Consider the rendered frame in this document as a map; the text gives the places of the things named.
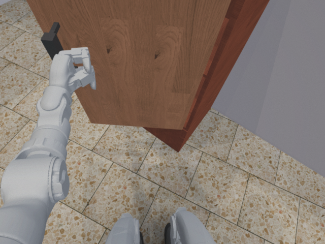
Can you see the robot thigh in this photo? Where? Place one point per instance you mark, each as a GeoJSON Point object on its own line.
{"type": "Point", "coordinates": [125, 231]}
{"type": "Point", "coordinates": [186, 227]}

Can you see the left robot upper arm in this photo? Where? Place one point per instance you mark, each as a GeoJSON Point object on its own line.
{"type": "Point", "coordinates": [31, 188]}

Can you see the handle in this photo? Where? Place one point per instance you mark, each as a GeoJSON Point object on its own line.
{"type": "Point", "coordinates": [51, 41]}

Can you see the robot right thigh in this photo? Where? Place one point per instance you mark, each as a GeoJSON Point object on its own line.
{"type": "Point", "coordinates": [186, 227]}

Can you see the left robot forearm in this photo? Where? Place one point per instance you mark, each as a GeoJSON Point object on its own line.
{"type": "Point", "coordinates": [51, 133]}

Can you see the robot left hand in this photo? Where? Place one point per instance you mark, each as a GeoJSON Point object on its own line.
{"type": "Point", "coordinates": [63, 73]}

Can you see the cupboard door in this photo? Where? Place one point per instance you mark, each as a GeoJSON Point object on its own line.
{"type": "Point", "coordinates": [149, 56]}

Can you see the robot left thigh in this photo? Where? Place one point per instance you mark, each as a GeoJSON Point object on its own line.
{"type": "Point", "coordinates": [125, 231]}

